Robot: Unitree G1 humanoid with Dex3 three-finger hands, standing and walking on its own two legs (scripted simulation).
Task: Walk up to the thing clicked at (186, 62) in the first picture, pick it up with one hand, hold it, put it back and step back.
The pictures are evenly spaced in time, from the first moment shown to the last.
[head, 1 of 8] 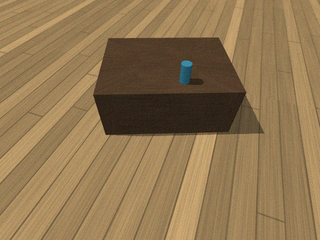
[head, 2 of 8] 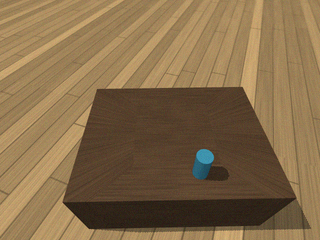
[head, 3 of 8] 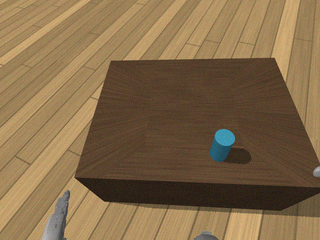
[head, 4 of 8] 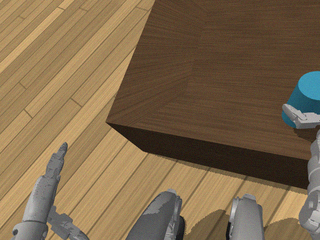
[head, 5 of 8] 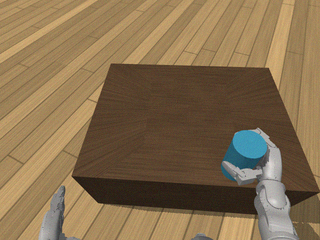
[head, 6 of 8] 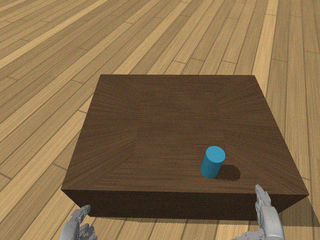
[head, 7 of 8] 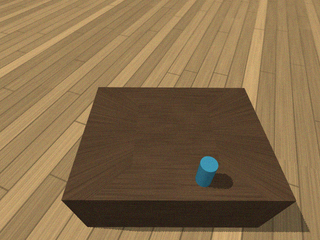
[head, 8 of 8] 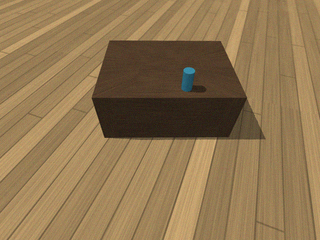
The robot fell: no
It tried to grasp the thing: yes
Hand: right
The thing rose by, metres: 0.27
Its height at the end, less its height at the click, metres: +0.00
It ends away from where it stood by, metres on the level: 0.03
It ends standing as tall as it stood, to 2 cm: yes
